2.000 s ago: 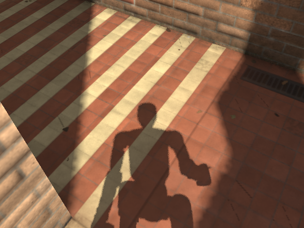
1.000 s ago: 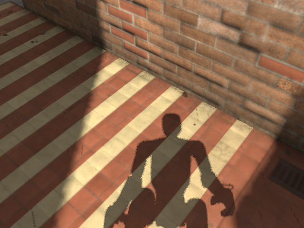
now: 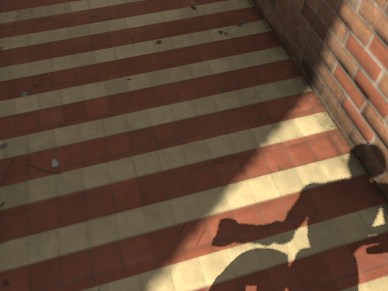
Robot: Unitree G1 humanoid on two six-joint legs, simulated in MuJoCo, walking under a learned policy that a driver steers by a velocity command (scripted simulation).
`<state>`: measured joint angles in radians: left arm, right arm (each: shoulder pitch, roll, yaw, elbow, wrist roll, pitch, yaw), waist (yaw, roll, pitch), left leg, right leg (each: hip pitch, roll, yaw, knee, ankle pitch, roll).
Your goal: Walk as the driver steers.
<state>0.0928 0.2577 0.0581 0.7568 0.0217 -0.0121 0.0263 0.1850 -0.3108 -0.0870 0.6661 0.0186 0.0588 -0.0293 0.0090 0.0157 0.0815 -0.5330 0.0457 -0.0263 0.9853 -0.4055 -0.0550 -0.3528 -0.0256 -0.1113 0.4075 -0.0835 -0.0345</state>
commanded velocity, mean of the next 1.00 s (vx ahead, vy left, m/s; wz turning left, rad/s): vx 0.03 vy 0.00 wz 0.23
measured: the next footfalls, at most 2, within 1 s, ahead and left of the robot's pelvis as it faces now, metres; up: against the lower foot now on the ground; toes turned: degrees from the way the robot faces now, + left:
left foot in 0.14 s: +0.05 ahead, +0.14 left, +0.00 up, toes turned +8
right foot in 0.54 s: +0.09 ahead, -0.09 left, +0.00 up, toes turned +11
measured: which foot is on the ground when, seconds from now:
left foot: up 0.00-0.12, down 0.14-1.00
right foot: down 0.00-0.14, up 0.16-0.52, down 0.54-1.00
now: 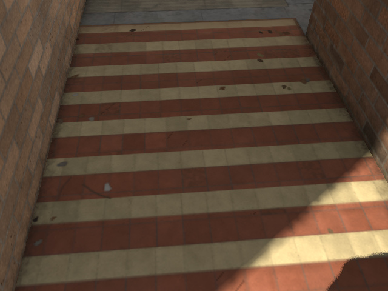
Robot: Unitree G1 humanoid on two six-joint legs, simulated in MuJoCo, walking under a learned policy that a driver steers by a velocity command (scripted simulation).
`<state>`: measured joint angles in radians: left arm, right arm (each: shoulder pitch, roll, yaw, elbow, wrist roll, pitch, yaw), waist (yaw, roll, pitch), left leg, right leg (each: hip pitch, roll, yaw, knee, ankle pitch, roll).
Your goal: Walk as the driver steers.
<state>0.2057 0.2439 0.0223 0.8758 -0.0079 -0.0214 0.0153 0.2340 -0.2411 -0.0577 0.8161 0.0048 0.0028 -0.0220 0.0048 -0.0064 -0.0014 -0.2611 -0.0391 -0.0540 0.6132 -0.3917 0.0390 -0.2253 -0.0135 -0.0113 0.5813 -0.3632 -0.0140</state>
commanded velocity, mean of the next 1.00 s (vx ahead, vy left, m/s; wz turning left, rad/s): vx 0.35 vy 0.00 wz -0.29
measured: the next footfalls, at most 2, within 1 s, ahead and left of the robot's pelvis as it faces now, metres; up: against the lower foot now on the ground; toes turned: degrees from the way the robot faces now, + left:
right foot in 0.58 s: +0.40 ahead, -0.14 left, +0.00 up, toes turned -12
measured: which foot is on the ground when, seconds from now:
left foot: down 0.00-0.56, up 0.58-1.00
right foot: down 0.00-0.12, up 0.14-0.56, down 0.58-1.00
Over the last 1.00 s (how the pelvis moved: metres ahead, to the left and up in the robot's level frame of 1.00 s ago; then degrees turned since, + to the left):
0.04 0.02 -0.01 11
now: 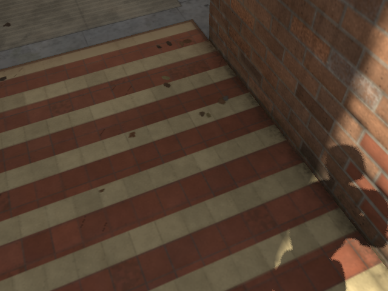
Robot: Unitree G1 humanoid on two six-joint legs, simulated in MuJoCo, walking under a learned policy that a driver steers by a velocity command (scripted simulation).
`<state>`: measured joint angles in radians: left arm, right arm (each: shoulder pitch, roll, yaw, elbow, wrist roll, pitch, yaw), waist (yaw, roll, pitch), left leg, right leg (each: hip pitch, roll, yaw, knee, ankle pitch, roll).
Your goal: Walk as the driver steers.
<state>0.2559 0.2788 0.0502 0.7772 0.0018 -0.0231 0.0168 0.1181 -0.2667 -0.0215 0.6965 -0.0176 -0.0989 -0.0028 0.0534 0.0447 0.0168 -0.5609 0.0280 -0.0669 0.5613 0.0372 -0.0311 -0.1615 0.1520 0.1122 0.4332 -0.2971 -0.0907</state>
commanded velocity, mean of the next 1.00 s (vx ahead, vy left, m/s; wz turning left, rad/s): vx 0.24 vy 0.00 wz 0.47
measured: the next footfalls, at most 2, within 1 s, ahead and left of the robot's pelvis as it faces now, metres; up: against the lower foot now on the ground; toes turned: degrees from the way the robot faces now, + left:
left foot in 0.02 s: +0.18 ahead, +0.12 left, +0.00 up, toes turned -1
right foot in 0.38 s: +0.15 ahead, -0.11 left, +0.00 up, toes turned +17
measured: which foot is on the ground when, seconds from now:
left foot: up 0.00-0.00, down 0.02-0.40, up 0.42-0.90, down 0.92-1.00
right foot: down 0.00-0.04, up 0.06-0.36, down 0.38-0.94, up 0.96-1.00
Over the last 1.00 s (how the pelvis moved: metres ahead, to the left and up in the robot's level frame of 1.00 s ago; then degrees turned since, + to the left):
0.44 -0.07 0.01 -21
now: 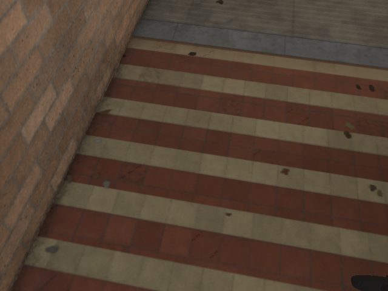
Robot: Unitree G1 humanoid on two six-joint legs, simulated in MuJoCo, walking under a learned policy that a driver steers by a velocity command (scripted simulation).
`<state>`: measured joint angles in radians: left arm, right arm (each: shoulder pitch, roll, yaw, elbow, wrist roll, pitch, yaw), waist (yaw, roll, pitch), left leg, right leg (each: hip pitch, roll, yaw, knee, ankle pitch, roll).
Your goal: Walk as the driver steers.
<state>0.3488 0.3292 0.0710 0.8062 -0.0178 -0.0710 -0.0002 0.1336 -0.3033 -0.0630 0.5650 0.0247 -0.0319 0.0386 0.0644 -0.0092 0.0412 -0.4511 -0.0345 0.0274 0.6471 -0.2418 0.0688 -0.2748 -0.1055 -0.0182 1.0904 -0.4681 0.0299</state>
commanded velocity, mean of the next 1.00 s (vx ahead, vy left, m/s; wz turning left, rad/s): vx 0.49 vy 0.00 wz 0.13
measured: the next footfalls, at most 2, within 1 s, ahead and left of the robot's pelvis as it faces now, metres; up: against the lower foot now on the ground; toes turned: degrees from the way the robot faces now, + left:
right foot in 0.44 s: +0.45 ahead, -0.09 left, +0.00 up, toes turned +8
left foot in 0.94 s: +0.68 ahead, +0.18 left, +0.00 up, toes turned +5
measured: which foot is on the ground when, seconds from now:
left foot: down 0.00-0.46, up 0.48-0.92, down 0.94-1.00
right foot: up 0.00-0.42, down 0.44-0.96, up 0.98-1.00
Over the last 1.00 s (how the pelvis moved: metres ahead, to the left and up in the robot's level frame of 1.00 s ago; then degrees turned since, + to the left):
0.21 0.12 -0.01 33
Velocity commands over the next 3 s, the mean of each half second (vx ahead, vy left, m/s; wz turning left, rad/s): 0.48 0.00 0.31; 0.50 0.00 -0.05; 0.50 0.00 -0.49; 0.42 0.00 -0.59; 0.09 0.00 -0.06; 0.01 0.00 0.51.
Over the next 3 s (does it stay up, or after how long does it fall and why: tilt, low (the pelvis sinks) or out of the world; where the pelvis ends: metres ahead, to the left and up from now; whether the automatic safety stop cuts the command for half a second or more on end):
stays up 1.21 -0.08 0.03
